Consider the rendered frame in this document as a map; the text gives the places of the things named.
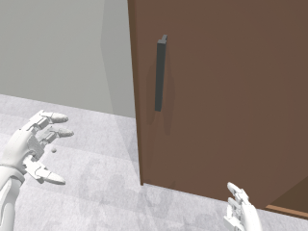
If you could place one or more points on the left robot hand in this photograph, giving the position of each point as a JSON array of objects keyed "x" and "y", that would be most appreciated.
[{"x": 17, "y": 153}]

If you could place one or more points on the left robot forearm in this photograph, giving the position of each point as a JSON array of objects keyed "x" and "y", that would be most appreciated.
[{"x": 10, "y": 182}]

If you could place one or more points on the handle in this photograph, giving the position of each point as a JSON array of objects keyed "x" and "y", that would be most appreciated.
[{"x": 160, "y": 72}]

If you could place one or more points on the right robot hand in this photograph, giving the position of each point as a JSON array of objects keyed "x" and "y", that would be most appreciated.
[{"x": 247, "y": 218}]

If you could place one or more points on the wardrobe door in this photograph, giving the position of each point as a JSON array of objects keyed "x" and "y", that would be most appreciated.
[
  {"x": 295, "y": 198},
  {"x": 235, "y": 96}
]

